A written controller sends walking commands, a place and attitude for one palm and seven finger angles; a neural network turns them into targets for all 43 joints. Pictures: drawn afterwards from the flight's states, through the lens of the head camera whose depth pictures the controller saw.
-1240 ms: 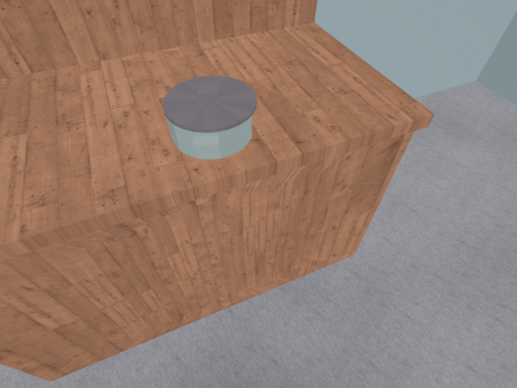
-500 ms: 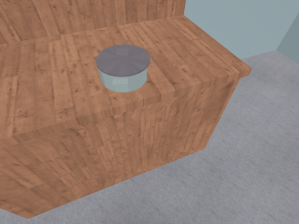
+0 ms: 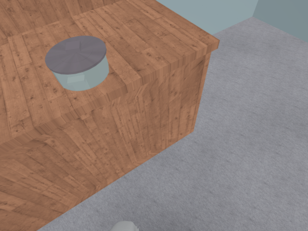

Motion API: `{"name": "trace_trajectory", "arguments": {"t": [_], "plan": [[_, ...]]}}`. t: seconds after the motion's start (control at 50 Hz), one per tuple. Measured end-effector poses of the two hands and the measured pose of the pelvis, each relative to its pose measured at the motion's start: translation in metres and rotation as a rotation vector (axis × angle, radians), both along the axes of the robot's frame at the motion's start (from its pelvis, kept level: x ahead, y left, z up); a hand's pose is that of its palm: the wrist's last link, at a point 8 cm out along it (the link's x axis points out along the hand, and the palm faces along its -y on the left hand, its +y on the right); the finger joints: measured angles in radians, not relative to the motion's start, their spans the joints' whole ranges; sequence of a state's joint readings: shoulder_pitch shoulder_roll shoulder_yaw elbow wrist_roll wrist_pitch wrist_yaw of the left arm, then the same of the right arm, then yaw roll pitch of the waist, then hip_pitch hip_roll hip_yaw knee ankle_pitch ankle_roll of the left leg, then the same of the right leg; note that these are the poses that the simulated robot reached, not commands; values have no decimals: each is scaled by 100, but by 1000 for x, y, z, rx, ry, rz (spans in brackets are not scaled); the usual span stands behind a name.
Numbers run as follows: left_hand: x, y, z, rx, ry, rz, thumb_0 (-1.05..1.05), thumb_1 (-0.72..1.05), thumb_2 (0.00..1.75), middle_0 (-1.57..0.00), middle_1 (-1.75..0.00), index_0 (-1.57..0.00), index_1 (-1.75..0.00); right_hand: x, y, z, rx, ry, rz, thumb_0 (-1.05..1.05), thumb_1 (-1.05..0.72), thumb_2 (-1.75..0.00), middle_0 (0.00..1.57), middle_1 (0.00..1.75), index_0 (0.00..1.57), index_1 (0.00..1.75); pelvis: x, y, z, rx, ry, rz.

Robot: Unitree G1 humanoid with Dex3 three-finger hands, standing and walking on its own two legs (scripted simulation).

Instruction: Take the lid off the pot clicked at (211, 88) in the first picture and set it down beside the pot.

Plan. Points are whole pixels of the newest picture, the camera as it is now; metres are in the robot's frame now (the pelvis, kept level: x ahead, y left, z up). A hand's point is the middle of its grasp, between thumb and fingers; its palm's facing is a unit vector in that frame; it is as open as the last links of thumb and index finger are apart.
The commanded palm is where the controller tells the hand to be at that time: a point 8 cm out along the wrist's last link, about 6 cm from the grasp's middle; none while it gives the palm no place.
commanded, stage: walk to a spot facing it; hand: left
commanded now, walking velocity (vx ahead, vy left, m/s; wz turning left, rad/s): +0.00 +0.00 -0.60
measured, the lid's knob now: (73, 47) +0.61 +0.31 +0.12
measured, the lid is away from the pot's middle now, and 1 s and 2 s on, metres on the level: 0.00 0.00 0.00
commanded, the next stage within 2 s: none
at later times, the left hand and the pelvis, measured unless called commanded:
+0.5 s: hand out of the picture +0.12 +0.22 -0.14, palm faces -0.22 -0.94 -0.27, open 7.4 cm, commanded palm none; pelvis +0.02 +0.02 +0.02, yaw -19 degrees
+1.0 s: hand (122, 190) +0.24 +0.14 -0.15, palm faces -0.62 -0.76 -0.18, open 7.4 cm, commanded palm none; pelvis +0.04 +0.04 +0.02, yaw -38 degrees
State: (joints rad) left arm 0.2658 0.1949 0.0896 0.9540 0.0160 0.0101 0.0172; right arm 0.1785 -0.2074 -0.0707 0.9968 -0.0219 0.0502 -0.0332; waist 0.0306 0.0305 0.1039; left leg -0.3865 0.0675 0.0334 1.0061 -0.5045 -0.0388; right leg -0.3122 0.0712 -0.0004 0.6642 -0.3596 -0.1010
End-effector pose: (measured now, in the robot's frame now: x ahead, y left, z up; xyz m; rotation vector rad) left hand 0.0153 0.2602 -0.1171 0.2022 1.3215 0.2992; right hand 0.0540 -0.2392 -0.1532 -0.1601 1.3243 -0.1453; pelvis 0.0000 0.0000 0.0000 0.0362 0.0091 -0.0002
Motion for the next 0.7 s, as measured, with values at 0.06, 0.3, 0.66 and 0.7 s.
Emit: {"name": "trace_trajectory", "arguments": {"t": [0.06,0.3,0.66,0.7], "plan": [[5,-10,8,-10,17,-32,1,91,89,-20,-29,-20,-30,16,-12,14,-11,-55,-22,1,-91,-90,20,30,20,30,1,-6,10,6,9,-47],[50,-23,13,-45,8,-192,1,90,89,-20,-30,-20,-30,52,-32,46,-59,-237,-131,1,-91,-90,20,30,20,30,11,-4,20,-1,16,-213],[179,26,-9,-61,-76,-481,1,90,89,-20,-30,-20,-30,-1,24,65,-147,-231,-316,1,-91,-90,20,30,21,30,35,52,13,-38,35,-423],[195,24,-7,-70,-90,-520,1,91,89,-20,-30,-20,-30,-22,33,68,-153,-189,-342,1,-91,-90,20,30,21,30,37,56,16,-51,30,-447]]}}
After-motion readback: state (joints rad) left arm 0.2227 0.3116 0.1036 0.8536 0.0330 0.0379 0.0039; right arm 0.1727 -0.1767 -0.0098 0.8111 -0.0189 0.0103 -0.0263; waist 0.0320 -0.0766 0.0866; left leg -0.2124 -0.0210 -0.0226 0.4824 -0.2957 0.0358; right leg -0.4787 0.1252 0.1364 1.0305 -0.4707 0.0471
